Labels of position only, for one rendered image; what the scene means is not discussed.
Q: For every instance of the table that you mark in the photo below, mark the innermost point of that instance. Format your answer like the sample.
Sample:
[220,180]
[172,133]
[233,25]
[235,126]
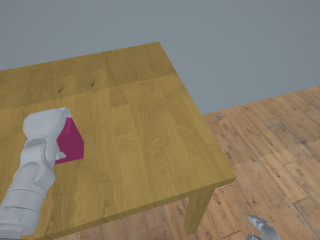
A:
[145,142]

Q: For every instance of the left robot hand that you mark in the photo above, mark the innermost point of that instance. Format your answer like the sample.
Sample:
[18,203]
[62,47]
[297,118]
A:
[47,122]

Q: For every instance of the right robot hand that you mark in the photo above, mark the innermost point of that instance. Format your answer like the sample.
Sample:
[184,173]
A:
[267,232]

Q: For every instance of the sponge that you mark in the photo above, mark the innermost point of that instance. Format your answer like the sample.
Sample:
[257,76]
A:
[70,142]

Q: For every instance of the left robot forearm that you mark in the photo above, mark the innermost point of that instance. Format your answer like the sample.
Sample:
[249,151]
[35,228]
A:
[20,208]

